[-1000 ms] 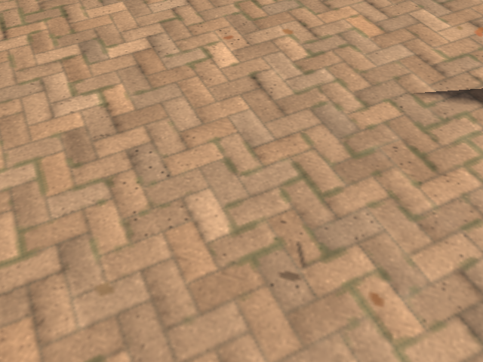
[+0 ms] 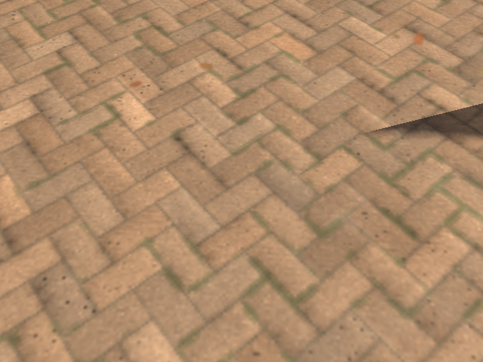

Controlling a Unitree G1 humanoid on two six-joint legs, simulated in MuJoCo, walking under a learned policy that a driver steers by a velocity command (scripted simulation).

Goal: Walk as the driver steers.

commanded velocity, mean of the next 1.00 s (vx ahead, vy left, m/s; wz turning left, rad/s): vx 0.47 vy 0.00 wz -0.58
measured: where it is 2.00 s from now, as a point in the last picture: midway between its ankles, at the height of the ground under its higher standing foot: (296, 292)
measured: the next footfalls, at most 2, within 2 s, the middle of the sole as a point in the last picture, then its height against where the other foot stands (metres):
right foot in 0.06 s outside the picture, level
left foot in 0.54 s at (225, 340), level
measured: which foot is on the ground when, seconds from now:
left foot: down 0.00-0.06, up 0.08-0.52, down 0.54-1.00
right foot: up 0.00-0.04, down 0.06-0.54, up 0.56-1.00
